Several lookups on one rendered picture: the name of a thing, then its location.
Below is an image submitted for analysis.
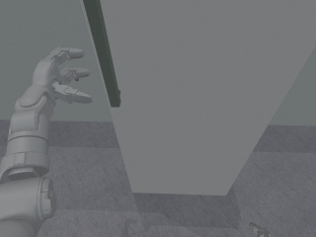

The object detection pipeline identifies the fridge door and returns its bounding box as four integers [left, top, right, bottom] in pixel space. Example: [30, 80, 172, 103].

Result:
[79, 0, 316, 196]

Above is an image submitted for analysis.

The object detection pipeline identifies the robot left upper arm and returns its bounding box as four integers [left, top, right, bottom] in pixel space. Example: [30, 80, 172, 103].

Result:
[0, 176, 57, 237]

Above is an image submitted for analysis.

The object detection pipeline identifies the handle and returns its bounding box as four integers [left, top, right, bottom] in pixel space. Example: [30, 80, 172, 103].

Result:
[83, 0, 121, 108]

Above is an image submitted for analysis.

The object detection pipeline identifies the robot left hand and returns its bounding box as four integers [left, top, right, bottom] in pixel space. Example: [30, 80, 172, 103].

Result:
[32, 46, 93, 104]

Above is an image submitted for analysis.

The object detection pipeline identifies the robot right hand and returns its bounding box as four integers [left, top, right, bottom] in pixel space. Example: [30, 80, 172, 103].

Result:
[249, 222, 271, 237]

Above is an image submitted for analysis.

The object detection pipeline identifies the robot left forearm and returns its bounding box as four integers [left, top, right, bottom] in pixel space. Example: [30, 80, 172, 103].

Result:
[0, 85, 56, 184]

